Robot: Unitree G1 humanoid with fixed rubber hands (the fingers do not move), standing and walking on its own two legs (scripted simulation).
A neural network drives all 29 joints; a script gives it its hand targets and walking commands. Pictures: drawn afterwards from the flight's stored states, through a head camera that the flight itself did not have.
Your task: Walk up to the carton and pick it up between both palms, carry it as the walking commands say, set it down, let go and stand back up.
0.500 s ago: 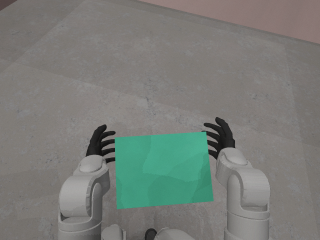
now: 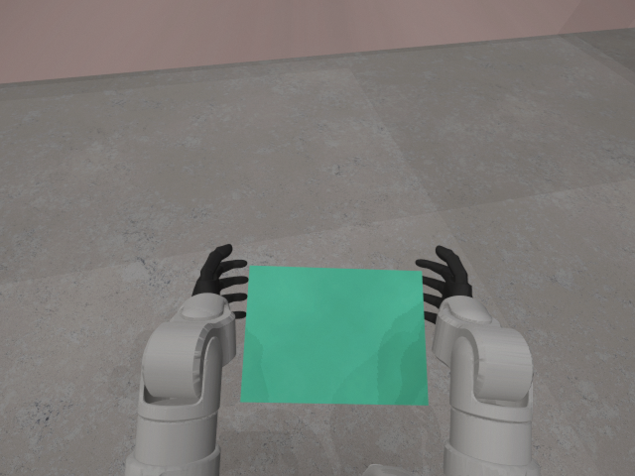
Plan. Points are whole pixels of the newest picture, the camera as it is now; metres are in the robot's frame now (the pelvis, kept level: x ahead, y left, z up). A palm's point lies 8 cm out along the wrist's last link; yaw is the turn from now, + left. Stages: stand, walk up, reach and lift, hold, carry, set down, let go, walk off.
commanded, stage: carry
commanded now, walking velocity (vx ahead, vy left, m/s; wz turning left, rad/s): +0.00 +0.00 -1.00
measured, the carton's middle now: (327, 335) +0.29 -0.01 -0.01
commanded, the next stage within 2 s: none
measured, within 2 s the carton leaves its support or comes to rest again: neither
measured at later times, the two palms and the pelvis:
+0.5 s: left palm (393, 261) +0.31 -0.08 +0.14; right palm out of the picture +0.19 -0.33 +0.14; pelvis +0.02 -0.08 +0.04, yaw -29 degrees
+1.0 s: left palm out of the picture +0.25 -0.35 +0.10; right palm out of the picture +0.03 -0.51 +0.13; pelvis -0.02 -0.19 +0.02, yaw -56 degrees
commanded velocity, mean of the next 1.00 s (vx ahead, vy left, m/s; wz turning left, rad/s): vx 0.00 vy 0.00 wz -1.00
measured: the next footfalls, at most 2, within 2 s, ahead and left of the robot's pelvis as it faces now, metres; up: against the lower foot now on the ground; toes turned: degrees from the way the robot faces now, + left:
left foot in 0.34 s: +0.05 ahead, +0.05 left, +0.00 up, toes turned -15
right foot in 0.64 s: +0.00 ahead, -0.30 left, +0.00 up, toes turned -42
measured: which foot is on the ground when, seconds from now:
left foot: up 0.00-0.32, down 0.34-0.66, up 0.68-0.94, down 0.96-1.00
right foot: down 0.00-0.34, up 0.36-0.62, down 0.64-0.96, up 0.98-1.00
